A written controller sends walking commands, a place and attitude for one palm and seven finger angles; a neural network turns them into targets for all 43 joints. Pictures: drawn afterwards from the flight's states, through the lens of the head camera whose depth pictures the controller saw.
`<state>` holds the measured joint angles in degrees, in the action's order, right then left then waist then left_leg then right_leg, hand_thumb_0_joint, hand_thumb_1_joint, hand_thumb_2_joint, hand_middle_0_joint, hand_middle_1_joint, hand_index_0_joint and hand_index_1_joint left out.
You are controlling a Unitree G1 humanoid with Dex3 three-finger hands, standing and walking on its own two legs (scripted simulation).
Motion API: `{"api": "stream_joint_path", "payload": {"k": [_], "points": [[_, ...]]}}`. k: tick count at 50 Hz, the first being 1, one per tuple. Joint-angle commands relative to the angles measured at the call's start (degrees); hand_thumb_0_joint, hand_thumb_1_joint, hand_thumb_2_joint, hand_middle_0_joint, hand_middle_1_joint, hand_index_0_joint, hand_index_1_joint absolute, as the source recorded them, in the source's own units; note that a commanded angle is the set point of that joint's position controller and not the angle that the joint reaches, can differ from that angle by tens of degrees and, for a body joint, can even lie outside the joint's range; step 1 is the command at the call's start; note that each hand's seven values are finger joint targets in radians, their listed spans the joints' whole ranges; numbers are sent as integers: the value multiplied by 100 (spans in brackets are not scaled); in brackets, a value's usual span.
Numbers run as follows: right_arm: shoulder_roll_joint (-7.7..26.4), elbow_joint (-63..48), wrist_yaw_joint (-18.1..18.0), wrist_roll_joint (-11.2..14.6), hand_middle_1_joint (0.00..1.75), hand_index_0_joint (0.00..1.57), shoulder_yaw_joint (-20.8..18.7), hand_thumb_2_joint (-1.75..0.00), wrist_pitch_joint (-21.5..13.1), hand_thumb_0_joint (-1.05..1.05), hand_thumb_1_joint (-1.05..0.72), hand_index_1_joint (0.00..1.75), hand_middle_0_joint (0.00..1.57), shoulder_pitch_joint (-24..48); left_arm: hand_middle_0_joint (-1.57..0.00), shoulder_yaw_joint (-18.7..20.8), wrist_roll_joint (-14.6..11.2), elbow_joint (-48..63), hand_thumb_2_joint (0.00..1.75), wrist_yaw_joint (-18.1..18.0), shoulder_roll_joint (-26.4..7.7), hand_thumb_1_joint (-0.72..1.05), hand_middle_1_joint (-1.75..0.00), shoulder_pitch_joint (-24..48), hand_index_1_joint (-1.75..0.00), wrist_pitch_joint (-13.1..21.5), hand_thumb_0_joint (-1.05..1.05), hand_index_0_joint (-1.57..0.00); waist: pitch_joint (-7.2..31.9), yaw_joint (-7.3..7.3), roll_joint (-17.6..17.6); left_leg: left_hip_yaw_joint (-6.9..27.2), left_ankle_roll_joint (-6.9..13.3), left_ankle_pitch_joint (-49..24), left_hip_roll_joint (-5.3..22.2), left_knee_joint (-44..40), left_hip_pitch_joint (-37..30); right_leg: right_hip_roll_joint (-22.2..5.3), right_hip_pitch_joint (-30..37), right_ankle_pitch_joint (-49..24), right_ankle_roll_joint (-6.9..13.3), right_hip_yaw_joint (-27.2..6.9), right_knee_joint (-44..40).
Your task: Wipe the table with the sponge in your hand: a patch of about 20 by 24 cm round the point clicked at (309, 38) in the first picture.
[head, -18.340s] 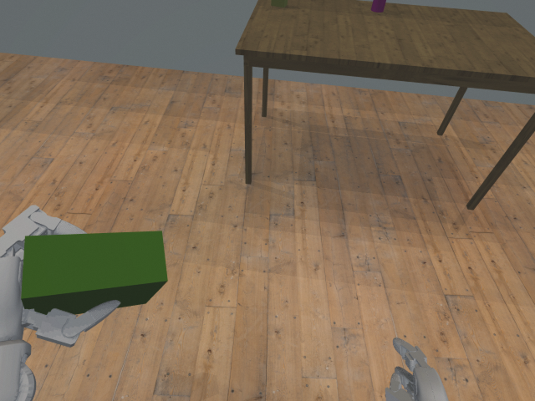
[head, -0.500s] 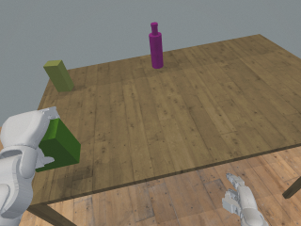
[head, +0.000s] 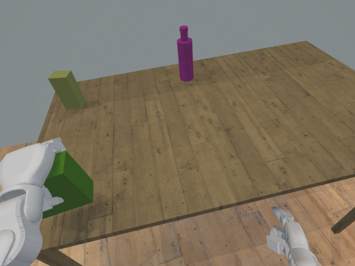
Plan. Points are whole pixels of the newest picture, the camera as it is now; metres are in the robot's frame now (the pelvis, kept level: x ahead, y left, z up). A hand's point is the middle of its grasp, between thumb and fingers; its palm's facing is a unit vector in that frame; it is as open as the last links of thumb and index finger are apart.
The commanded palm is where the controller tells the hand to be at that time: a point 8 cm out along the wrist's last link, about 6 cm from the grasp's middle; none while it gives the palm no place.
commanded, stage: move the sponge above the wiping area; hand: left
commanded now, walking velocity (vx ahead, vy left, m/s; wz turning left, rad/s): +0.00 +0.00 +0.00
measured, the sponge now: (59, 190) +0.22 +0.31 +0.07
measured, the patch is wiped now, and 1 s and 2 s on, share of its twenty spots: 0.00 0.00 0.00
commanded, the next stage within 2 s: none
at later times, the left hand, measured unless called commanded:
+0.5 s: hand (57, 191) +0.21 +0.30 +0.09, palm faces -0.07 -0.09 -0.99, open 10.1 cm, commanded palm +0.19 +0.29 +0.16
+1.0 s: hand (70, 193) +0.22 +0.29 +0.06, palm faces -0.14 -0.11 -0.98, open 10.1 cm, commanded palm +0.21 +0.29 +0.15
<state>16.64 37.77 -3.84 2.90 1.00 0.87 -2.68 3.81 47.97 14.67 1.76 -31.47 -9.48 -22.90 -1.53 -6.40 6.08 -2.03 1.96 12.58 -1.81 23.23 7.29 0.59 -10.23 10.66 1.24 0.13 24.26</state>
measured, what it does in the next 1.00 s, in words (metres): stands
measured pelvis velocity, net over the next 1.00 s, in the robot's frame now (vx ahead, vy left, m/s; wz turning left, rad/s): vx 0.00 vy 0.00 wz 0.01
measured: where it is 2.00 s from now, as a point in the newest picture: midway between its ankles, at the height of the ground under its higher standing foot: outside the picture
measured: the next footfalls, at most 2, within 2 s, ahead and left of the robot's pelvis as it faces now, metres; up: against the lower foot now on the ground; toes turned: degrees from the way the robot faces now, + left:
none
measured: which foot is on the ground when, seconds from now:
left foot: down 0.00-1.00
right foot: down 0.00-1.00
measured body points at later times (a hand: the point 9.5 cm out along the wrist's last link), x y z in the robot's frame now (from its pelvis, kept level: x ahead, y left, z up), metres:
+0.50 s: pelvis -0.01 -0.01 +0.00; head -0.01 -0.05 +0.45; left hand +0.21 +0.30 +0.14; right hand +0.24 -0.21 -0.09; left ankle +0.00 +0.10 -0.74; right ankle +0.03 -0.11 -0.74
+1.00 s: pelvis +0.00 +0.00 +0.00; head +0.01 -0.04 +0.45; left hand +0.23 +0.29 +0.12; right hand +0.24 -0.22 -0.09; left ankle +0.00 +0.10 -0.74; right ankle +0.03 -0.11 -0.74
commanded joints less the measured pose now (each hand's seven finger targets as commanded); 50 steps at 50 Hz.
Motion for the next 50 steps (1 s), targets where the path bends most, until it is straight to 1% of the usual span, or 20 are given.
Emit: {"api": "stream_joint_path", "payload": {"k": [1,3,7,8,9,13,19,20,24,27,28,29,30,33,34,35,38,42,46,50], "points": [[421,-1206,12,-20,30,20,-21,-90,-363,0,-90,30,20,1323,-120,-97,163,1378,130,171,-866,10,-160,949,-160,221,0,-120,979,-48,-264,814,-15,-773,176,-473,87,-83,439,-231,217,-478,-261],[379,-1220,-19,-59,30,20,24,-90,-416,0,-90,30,20,1538,-120,239,425,1641,130,130,-1291,10,-160,1376,-160,403,0,-120,1004,-113,-249,916,37,-427,206,-525,124,46,492,-20,265,-690,-208],[342,-1030,-101,-189,30,20,-80,-90,-424,0,-90,30,20,1081,-120,767,693,1522,130,-288,-1647,10,-160,1579,-160,1012,0,-120,1372,-265,-8,975,-35,-1005,255,-459,-115,16,641,-333,320,-676,-169],[377,-998,-97,-172,30,20,-79,-90,-455,0,-90,30,20,1236,-120,1248,706,1522,130,-438,-2042,10,-160,1520,-160,1018,0,-120,1332,-328,125,1088,-8,-788,258,-508,-3,137,808,-281,393,-941,-168],[251,-1017,-97,-162,30,20,-46,-90,-454,0,-90,30,20,1170,-120,889,645,1450,130,-544,-1562,10,-160,1695,-160,1046,0,-120,1373,-267,51,950,-44,-1016,219,-444,-74,33,695,-328,375,-754,-205],[374,-830,-56,-58,30,20,-115,-90,-354,0,-90,30,20,1368,-120,1011,365,607,130,-779,-1496,10,-160,1506,-160,618,0,-120,878,-255,99,795,-139,-847,161,-450,-67,33,394,-116,441,-943,-514],[454,-1022,-9,19,30,20,-26,-90,-272,0,-90,30,20,1492,-120,127,167,392,130,-134,-872,10,-160,952,-160,-32,0,-120,879,-73,-288,616,-47,-735,73,-411,184,-85,503,-141,282,-660,-439],[468,-1018,-17,26,30,20,-11,-90,-254,0,-90,30,20,1435,-120,90,206,341,130,1,-990,10,-160,1013,-160,-32,0,-120,792,-42,-342,637,-33,-634,55,-420,208,-89,416,-44,260,-674,-469],[396,-1138,-112,-40,30,20,30,-90,-398,0,-90,30,20,1296,-120,119,334,728,130,234,-1186,10,-160,1584,-160,494,0,-120,1051,16,-578,621,99,-346,26,-293,50,-67,309,342,214,-618,-488],[375,-999,-229,-154,30,20,-33,-90,-467,0,-90,30,20,1072,-120,785,493,757,130,13,-1794,10,-160,1846,-160,1248,0,-120,1302,-127,-412,687,77,-561,29,-230,-224,-58,319,209,254,-710,-515],[386,-973,-244,-167,30,20,-48,-90,-546,0,-90,30,20,1164,-120,1166,557,999,130,-147,-2139,10,-160,1887,-160,1394,0,-120,1392,-175,-249,775,77,-529,38,-212,-283,43,372,229,336,-990,-534],[274,-988,-273,-182,30,20,-40,-90,-577,0,-90,30,20,1097,-120,955,572,1036,130,-282,-1775,10,-160,1948,-160,1539,0,-120,1468,-168,-91,717,69,-707,53,-195,-324,-23,386,104,325,-800,-478],[310,-883,-284,-196,30,20,-105,-90,-579,0,-90,30,20,946,-120,1075,626,829,130,-446,-1826,10,-160,1907,-160,1615,0,-120,1369,-173,-13,746,12,-846,76,-186,-357,2,263,-2,360,-850,-506],[375,-755,-220,-132,30,20,-164,-90,-545,0,-90,30,20,1056,-120,1318,534,439,130,-796,-1838,10,-160,1746,-160,1424,0,-120,1120,-216,334,762,-81,-892,83,-236,-262,29,189,-98,461,-1058,-582],[332,-784,-186,-114,30,20,-175,-90,-526,0,-90,30,20,1016,-120,1051,422,371,130,-852,-1432,10,-160,1656,-160,1307,0,-120,1172,-182,180,675,-87,-1018,116,-224,-162,-45,271,-250,396,-824,-508],[386,-739,-172,-101,30,20,-199,-90,-488,0,-90,30,20,1018,-120,1054,393,139,130,-877,-1439,10,-160,1515,-160,1147,0,-120,1131,-187,-22,642,-109,-1032,110,-222,-108,-55,253,-285,373,-823,-516],[470,-749,-125,-33,30,20,-144,-90,-406,0,-90,30,20,1308,-120,917,240,-304,130,-737,-1346,10,-160,1171,-160,617,0,-120,887,-167,-295,593,-106,-795,70,-292,64,-57,291,-97,347,-911,-581],[512,-899,-104,2,30,20,-90,-90,-308,0,-90,30,20,1300,-120,140,242,-124,130,-191,-989,10,-160,1259,-160,307,0,-120,1003,1,-496,574,-28,-854,29,-298,126,-113,395,-350,213,-615,-458],[460,-970,-124,-77,30,20,-70,-90,-433,0,-90,30,20,1079,-120,251,350,279,130,43,-1248,10,-160,1529,-160,812,0,-120,1269,5,-448,658,53,-827,33,-232,-62,-69,339,-247,214,-542,-434],[344,-927,-223,-204,30,20,-134,-90,-585,0,-90,30,20,876,-120,890,625,729,130,-348,-1739,10,-160,1749,-160,1521,0,-120,1573,-178,-143,743,49,-1120,82,-141,-353,-13,355,-329,315,-697,-392]]}}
